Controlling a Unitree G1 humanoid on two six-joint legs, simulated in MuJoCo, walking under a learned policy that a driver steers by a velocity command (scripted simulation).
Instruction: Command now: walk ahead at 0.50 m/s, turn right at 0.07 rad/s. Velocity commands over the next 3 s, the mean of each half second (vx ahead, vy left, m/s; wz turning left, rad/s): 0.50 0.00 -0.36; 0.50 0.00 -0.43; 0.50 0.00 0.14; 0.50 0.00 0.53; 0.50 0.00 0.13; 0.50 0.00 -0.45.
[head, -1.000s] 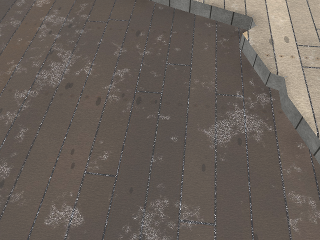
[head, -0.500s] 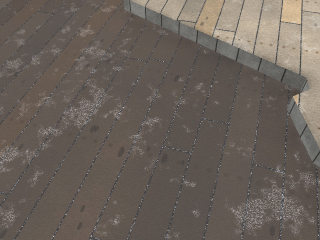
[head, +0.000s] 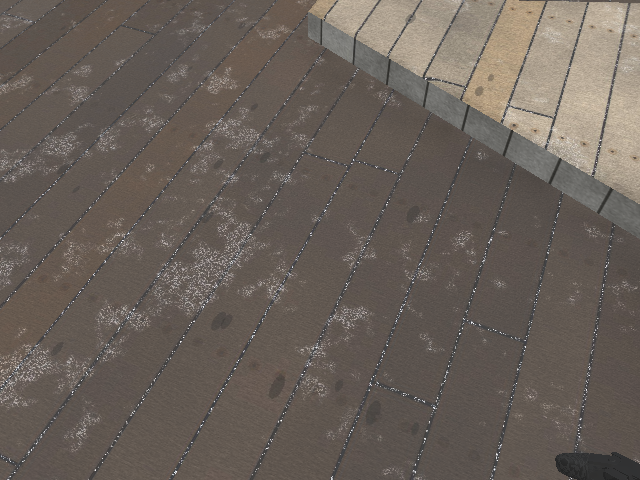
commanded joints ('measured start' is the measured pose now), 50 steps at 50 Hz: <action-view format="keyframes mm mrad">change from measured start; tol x32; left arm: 1 -80 128 22 -107 -15 -40 -4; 19 -377 29 11 -253 2 11 -54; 24 64 222 108 -185 0 28 -32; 50 98 62 17 -209 -3 -5 13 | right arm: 1 223 -139 -45 8 -3 3 -10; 43 -124 -112 -21 -48 -1 -35 -2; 50 357 -242 -82 60 -3 -35 0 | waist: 1 -126 67 -130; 22 -39 112 -40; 25 2 -283 -320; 47 -62 -109 -59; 50 -138 300 -341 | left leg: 1 549 321 -453 -274 -62 198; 16 441 263 77 -425 252 115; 23 508 252 179 104 886 23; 24 263 211 181 405 594 -21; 25 -209 -26 101 813 -340 -98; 26 -326 -12 -142 888 -409 -68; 40 -45 52 -73 44 262 -112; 47 146 19 -48 -111 105 7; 50 799 408 -811 -251 -252 277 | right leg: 1 -539 -87 37 271 104 -15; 19 -501 -73 -65 -353 459 -35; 23 -57 72 -161 -423 361 -132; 26 670 -337 778 -662 194 -417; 34 -12 -148 260 -748 623 -291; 46 135 -172 297 -586 520 -167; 48 46 -76 215 -276 622 -108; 50 -487 88 111 257 -77 -4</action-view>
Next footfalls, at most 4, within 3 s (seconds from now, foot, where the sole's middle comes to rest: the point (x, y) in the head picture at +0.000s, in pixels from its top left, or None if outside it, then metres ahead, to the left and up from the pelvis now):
0.48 right None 0.39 -0.17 -0.76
0.96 left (379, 363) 0.72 -0.07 -0.76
1.42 right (505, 327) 0.83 -0.37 -0.76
1.90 left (429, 223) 1.14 -0.20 -0.76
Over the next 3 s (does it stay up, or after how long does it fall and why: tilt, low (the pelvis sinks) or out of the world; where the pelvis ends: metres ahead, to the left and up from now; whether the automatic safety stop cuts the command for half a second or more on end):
stays up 1.66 -0.35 0.12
